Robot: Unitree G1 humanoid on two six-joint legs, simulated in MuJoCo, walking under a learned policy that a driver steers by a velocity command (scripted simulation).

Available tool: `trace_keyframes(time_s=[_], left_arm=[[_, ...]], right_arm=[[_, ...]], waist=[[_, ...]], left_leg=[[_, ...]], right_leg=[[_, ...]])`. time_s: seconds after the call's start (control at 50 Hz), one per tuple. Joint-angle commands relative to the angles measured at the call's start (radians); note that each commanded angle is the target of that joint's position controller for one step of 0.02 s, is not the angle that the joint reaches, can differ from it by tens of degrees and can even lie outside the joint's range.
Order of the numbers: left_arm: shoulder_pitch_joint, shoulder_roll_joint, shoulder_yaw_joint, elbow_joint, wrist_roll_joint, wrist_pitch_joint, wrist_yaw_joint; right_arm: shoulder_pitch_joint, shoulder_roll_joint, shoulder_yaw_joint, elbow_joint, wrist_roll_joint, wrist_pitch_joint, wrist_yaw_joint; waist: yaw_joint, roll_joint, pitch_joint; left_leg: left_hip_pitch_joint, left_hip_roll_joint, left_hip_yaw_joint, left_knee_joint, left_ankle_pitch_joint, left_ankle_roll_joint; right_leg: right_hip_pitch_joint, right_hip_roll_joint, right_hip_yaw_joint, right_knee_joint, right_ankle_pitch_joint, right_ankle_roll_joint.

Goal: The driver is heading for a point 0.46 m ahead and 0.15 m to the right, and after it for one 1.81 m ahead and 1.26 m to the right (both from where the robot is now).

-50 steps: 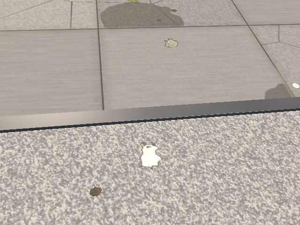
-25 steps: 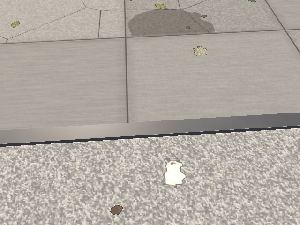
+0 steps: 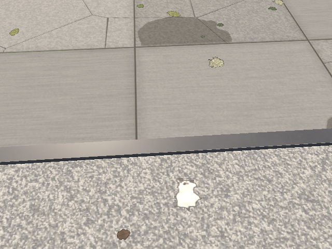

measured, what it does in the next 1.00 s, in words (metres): walks ahead: left foot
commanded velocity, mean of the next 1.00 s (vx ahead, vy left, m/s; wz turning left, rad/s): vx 0.33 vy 0.00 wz -0.05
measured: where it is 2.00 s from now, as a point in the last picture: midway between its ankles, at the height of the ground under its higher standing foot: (203, 173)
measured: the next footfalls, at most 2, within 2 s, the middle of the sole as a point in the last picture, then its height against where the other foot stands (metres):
left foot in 0.88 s outside the picture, level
right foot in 1.42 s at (214, 205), level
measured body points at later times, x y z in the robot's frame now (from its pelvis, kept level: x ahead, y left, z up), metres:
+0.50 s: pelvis +0.08 -0.04 +0.01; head +0.09 -0.05 +0.46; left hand +0.12 +0.24 -0.13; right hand +0.12 -0.31 -0.13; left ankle -0.01 +0.11 -0.65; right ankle +0.07 -0.11 -0.73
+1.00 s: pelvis +0.34 +0.02 +0.00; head +0.37 +0.03 +0.45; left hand +0.34 +0.30 -0.15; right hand +0.48 -0.24 -0.11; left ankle +0.42 +0.12 -0.73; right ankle +0.20 -0.11 -0.64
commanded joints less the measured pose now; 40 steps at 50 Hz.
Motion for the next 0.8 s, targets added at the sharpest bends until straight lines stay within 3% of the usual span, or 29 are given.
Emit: trace_keyframes(time_s=[0.02, 0.1, 0.12, 0.16, 0.2, 0.24, 0.26, 0.28, 0.32, 0.34, 0.36, 0.38, 0.4, 0.42, 0.44, 0.46, 0.48, 0.5, 0.54, 0.6, 0.66, 0.74, 0.8], left_arm=[[-0.049, 0.110, 0.021, -0.031, -0.001, -0.009, 0.008], [-0.039, 0.107, 0.021, -0.005, -0.002, -0.006, 0.012], [-0.021, 0.104, 0.020, 0.009, -0.002, -0.004, 0.013], [-0.007, 0.121, 0.028, 0.018, -0.013, -0.003, 0.016], [-0.036, 0.116, 0.027, 0.004, -0.016, -0.022, 0.012], [-0.097, 0.083, 0.021, -0.023, -0.023, -0.059, -0.003], [-0.113, 0.080, 0.021, -0.033, -0.027, -0.076, -0.013], [-0.103, 0.094, 0.024, -0.037, -0.028, -0.091, -0.021], [-0.055, 0.092, 0.025, -0.029, -0.035, -0.110, -0.036], [0.013, 0.087, 0.029, -0.001, -0.038, -0.113, -0.040], [0.119, 0.112, 0.046, 0.042, -0.034, -0.110, -0.040], [0.258, 0.172, 0.070, 0.077, -0.030, -0.109, -0.036], [0.413, 0.264, 0.093, 0.100, -0.030, -0.104, -0.036], [0.399, 0.202, 0.064, 0.103, -0.017, -0.109, -0.043], [0.307, 0.150, 0.041, 0.079, -0.012, -0.118, -0.044], [0.236, 0.120, 0.030, 0.050, -0.007, -0.122, -0.046], [0.201, 0.109, 0.021, 0.037, -0.005, -0.122, -0.048], [0.189, 0.094, 0.011, 0.032, -0.001, -0.121, -0.048], [0.226, 0.101, 0.006, 0.039, 0.001, -0.111, -0.040], [0.274, 0.145, 0.008, 0.046, 0.003, -0.102, -0.020], [0.295, 0.158, 0.009, 0.038, 0.003, -0.094, -0.008], [0.369, 0.157, 0.012, 0.055, -0.013, -0.088, -0.006], [0.384, 0.162, 0.020, 0.060, -0.018, -0.077, -0.005]], right_arm=[[0.042, -0.102, -0.020, -0.013, 0.001, -0.016, -0.003], [0.056, -0.091, -0.015, 0.017, 0.001, -0.021, -0.003], [0.076, -0.084, -0.014, 0.031, 0.002, -0.020, -0.003], [0.072, -0.103, -0.019, 0.029, 0.010, -0.020, -0.007], [0.099, -0.113, -0.021, 0.025, 0.019, -0.033, -0.010], [0.161, -0.165, -0.037, 0.046, 0.030, -0.057, -0.007], [0.132, -0.198, -0.048, 0.047, 0.034, -0.066, -0.007], [0.111, -0.188, -0.048, 0.043, 0.032, -0.074, -0.005], [0.089, -0.159, -0.044, 0.039, 0.037, -0.078, 0.005], [0.063, -0.161, -0.043, 0.033, 0.039, -0.074, 0.010], [0.040, -0.166, -0.043, 0.021, 0.033, -0.074, 0.014], [0.006, -0.148, -0.037, 0.000, 0.033, -0.079, 0.016], [0.004, -0.092, -0.022, -0.033, 0.025, -0.094, 0.015], [-0.007, -0.099, -0.025, -0.047, 0.036, -0.108, 0.013], [-0.003, -0.119, -0.032, -0.046, 0.061, -0.118, 0.020], [-0.008, -0.117, -0.032, -0.040, 0.065, -0.123, 0.027], [-0.024, -0.115, -0.037, -0.041, 0.058, -0.124, 0.028], [-0.037, -0.127, -0.047, -0.042, 0.045, -0.118, 0.028], [-0.040, -0.106, -0.048, -0.043, 0.034, -0.107, 0.034], [-0.148, -0.087, -0.042, -0.088, 0.027, -0.097, 0.033], [-0.267, -0.065, -0.027, -0.128, 0.029, -0.102, 0.041], [-0.382, -0.067, -0.016, -0.165, 0.038, -0.107, 0.063], [-0.414, -0.094, -0.020, -0.191, 0.040, -0.114, 0.080]], waist=[[0.003, 0.002, -0.025], [0.003, 0.003, -0.021], [0.001, 0.003, -0.036], [-0.001, 0.015, 0.006], [-0.025, 0.027, 0.067], [-0.058, 0.137, 0.114], [-0.050, 0.193, 0.156], [-0.040, 0.190, 0.167], [-0.005, 0.156, 0.140], [0.030, 0.141, 0.110], [0.072, 0.130, 0.048], [0.132, 0.034, -0.020], [0.168, -0.213, -0.111], [0.137, -0.215, -0.116], [0.086, -0.132, -0.026], [0.054, -0.081, 0.010], [0.035, -0.050, 0.049], [0.025, -0.052, 0.048], [0.020, -0.068, 0.037], [0.036, -0.041, 0.057], [0.062, -0.054, 0.067], [0.087, -0.052, 0.093], [0.062, -0.055, 0.087]], left_leg=[[-0.191, 0.047, -0.031, -0.102, 0.153, 0.008], [-0.197, 0.045, -0.025, -0.105, 0.144, 0.007], [-0.193, 0.038, -0.017, -0.111, 0.049, 0.013], [-0.237, 0.038, -0.031, -0.110, -0.193, 0.052], [-0.249, 0.082, -0.098, -0.150, -0.339, 0.101], [-0.149, 0.215, -0.290, -0.282, -0.401, 0.178], [-0.114, 0.296, -0.381, -0.326, -0.350, 0.214], [-0.083, 0.325, -0.393, -0.314, -0.233, 0.225], [-0.024, 0.296, -0.301, -0.249, 0.002, 0.191], [-0.081, 0.251, -0.228, -0.208, 0.074, 0.160], [-0.166, 0.197, -0.167, -0.131, 0.242, 0.133], [-0.291, 0.113, -0.068, 0.086, 0.387, 0.081], [-0.501, -0.014, 0.052, 0.454, 0.211, -0.001], [-0.624, -0.030, -0.034, 0.684, -0.146, -0.001], [-0.680, 0.034, -0.076, 0.777, -0.108, 0.033], [-0.681, 0.088, -0.061, 0.770, -0.013, 0.057], [-0.684, 0.126, -0.038, 0.718, 0.063, 0.062], [-0.648, 0.152, -0.021, 0.671, 0.116, 0.059], [-0.613, 0.164, 0.017, 0.612, 0.178, 0.033], [-0.671, 0.166, 0.046, 0.465, 0.261, -0.016], [-0.625, 0.141, 0.070, 0.253, 0.388, -0.029], [-0.579, 0.108, 0.085, 0.107, 0.457, -0.014], [-0.559, 0.094, 0.067, 0.046, 0.398, 0.025]], right_leg=[[0.165, -0.074, 0.097, -0.072, 0.078, -0.041], [0.160, -0.070, 0.099, -0.077, 0.065, -0.041], [0.161, -0.060, 0.092, -0.081, -0.053, -0.042], [0.093, -0.033, 0.076, -0.063, -0.357, -0.048], [-0.016, -0.028, 0.084, -0.037, -0.458, -0.053], [-0.158, 0.015, -0.001, 0.114, -0.279, -0.019], [-0.227, 0.002, -0.018, 0.190, -0.177, -0.019], [-0.264, -0.029, 0.004, 0.212, -0.184, -0.029], [-0.219, -0.037, -0.015, 0.107, -0.209, -0.045], [-0.064, -0.011, -0.046, 0.008, -0.145, -0.047], [0.146, 0.029, -0.051, -0.010, -0.068, -0.046], [0.338, -0.051, 0.116, -0.074, -0.115, -0.095], [0.538, -0.263, 0.506, -0.221, -0.221, -0.221], [0.533, -0.382, 0.735, -0.327, -0.250, -0.276], [0.440, -0.389, 0.655, -0.329, -0.266, -0.260], [0.373, -0.346, 0.538, -0.343, -0.267, -0.227], [0.318, -0.311, 0.442, -0.362, -0.202, -0.201], [0.281, -0.270, 0.353, -0.375, -0.118, -0.174], [0.252, -0.227, 0.254, -0.396, 0.009, -0.166], [0.250, -0.224, 0.191, -0.419, 0.150, -0.183], [0.219, -0.201, 0.125, -0.431, 0.190, -0.168], [0.261, -0.228, 0.096, -0.426, 0.202, -0.166], [0.361, -0.274, 0.103, -0.360, 0.313, -0.149]])
Velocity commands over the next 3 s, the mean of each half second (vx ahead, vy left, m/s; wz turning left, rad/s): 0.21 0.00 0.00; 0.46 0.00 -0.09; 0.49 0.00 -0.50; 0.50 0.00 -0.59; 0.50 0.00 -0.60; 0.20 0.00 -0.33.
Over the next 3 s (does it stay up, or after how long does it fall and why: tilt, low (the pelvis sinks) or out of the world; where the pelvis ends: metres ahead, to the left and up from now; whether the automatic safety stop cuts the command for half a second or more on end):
stays up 1.17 -0.50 -0.01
